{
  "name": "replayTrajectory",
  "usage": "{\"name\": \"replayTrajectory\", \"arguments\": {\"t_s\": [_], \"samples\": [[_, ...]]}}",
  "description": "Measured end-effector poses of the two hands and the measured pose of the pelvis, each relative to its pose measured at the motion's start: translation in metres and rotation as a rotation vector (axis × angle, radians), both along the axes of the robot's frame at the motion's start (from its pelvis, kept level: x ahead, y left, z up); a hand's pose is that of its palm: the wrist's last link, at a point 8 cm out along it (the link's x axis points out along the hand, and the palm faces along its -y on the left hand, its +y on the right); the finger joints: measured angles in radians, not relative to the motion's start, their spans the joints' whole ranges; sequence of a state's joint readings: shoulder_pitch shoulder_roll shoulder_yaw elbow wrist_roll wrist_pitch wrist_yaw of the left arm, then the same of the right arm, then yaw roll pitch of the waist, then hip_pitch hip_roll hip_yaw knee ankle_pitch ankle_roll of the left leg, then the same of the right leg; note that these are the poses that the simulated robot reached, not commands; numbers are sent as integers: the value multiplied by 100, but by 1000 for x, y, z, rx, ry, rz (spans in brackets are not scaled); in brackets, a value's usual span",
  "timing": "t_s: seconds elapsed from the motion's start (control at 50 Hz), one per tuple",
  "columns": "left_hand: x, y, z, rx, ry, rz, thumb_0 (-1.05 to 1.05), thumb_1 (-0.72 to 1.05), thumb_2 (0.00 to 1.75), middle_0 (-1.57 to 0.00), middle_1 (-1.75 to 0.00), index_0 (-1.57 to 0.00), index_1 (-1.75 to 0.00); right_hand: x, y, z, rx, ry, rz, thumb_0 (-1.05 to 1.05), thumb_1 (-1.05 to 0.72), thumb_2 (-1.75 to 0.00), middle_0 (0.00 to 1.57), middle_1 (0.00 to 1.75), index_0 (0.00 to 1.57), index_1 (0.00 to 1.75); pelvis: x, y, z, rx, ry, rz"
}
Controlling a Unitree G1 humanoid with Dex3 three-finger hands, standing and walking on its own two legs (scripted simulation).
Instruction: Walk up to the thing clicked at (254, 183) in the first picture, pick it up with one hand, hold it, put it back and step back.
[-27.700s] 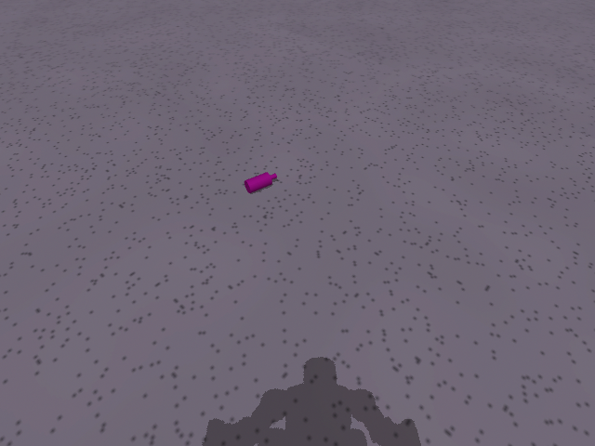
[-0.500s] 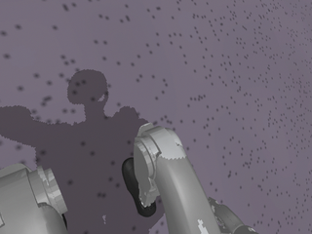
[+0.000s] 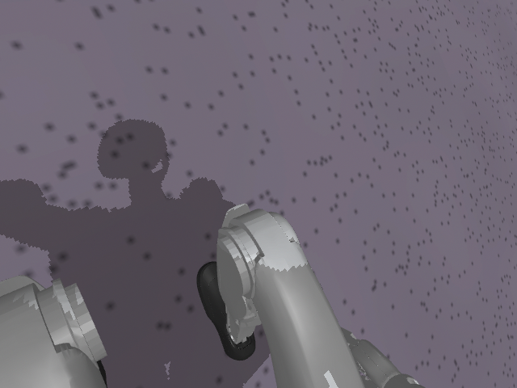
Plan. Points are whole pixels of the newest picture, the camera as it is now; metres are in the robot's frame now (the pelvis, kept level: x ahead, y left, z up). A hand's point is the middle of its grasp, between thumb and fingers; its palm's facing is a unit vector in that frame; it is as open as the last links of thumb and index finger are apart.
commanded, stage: rest palm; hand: left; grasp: from above
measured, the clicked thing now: out of the picture +0.48 +0.34 -0.27
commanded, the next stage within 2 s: close in 0.18 s
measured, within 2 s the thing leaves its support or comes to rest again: neither
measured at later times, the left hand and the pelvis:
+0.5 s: hand out of the picture +0.45 +0.35 -0.24, palm faces -0.48 -0.10 -0.87, open 13.0 cm; pelvis +0.00 +0.00 +0.00, yaw +0 degrees
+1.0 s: hand out of the picture +0.45 +0.36 -0.24, palm faces -0.50 -0.09 -0.86, open 11.3 cm; pelvis +0.00 +0.00 +0.00, yaw -1 degrees
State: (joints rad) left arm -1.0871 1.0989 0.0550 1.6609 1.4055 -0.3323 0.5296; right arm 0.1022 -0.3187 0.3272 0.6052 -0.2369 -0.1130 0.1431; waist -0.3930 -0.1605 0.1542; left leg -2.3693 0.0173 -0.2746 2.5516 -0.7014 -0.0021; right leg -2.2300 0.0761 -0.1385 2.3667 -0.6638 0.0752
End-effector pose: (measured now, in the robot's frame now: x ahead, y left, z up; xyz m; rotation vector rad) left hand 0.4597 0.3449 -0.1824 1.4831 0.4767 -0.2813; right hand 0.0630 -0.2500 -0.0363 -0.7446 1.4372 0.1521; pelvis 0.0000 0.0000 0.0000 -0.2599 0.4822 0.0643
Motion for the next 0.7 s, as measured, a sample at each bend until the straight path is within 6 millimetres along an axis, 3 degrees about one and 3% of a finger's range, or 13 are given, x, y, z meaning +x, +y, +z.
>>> {"name": "replayTrajectory", "arguments": {"t_s": [0.42, 0.7], "samples": [[-7, 9, -9, -21, 60, 12, 0, -37, 95, -16, -102, -17, -101, 6, -1, 3, -6, 21, 38, 0, -92, -90, 20, 30, 20, 30, 0, 1, 2, -11, -10, -1], [3, 6, 4, 7, -16, -11, 0, -25, 84, -22, -96, -25, -94, 14, -1, 3, -15, -17, 40, 0, -91, -90, 20, 30, 20, 30, 1, 2, 1, -15, -4, -5]]}}
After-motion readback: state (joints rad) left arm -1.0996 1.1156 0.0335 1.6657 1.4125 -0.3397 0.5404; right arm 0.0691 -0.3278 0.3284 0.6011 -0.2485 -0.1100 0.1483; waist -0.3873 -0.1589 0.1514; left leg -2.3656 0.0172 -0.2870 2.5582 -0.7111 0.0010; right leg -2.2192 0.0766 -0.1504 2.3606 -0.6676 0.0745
